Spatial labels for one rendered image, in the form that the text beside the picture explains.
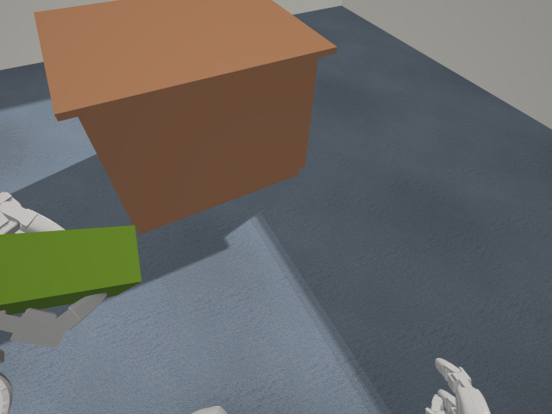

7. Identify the sponge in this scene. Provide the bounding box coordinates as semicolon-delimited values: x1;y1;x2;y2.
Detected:
0;225;141;315

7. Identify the robot right hand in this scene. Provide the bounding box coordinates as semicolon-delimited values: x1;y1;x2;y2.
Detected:
425;358;491;414

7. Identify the table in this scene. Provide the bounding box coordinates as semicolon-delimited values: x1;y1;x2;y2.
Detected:
34;0;337;235

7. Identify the robot left hand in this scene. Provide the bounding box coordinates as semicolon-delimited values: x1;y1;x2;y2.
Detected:
0;192;108;348

